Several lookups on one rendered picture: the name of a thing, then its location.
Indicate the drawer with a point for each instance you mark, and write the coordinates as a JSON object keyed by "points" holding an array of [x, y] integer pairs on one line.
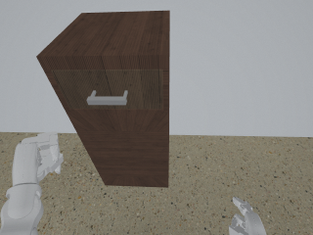
{"points": [[144, 87]]}

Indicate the cabinet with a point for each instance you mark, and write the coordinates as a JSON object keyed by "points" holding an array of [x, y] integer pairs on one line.
{"points": [[128, 147]]}

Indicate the robot left forearm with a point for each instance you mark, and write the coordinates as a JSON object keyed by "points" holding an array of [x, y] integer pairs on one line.
{"points": [[21, 214]]}

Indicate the robot right hand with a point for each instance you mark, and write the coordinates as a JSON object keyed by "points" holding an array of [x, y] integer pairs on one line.
{"points": [[250, 225]]}

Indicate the robot left hand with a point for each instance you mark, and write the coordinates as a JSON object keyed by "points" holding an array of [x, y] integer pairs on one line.
{"points": [[27, 158]]}

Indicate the handle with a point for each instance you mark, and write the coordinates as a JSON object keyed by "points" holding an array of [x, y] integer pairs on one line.
{"points": [[107, 100]]}

